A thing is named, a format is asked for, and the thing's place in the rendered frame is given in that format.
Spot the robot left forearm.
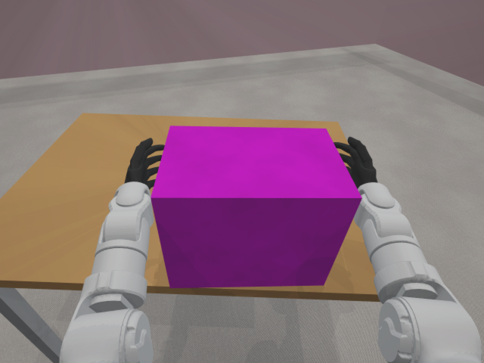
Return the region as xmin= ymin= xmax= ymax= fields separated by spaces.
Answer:
xmin=59 ymin=181 xmax=154 ymax=363

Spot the table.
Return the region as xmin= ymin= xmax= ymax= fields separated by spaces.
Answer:
xmin=0 ymin=113 xmax=380 ymax=363

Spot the right robot hand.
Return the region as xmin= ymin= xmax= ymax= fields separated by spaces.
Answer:
xmin=334 ymin=137 xmax=378 ymax=189

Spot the robot right forearm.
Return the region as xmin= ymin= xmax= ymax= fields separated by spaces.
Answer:
xmin=354 ymin=182 xmax=482 ymax=361

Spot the carton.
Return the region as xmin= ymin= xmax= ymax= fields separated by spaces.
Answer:
xmin=151 ymin=126 xmax=362 ymax=288

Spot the right robot upper arm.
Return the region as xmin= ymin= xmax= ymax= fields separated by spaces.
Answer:
xmin=378 ymin=296 xmax=482 ymax=363

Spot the left robot upper arm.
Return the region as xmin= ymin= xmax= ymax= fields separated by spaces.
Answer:
xmin=61 ymin=308 xmax=154 ymax=363

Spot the left robot hand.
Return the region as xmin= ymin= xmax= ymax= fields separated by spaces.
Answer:
xmin=124 ymin=138 xmax=165 ymax=190

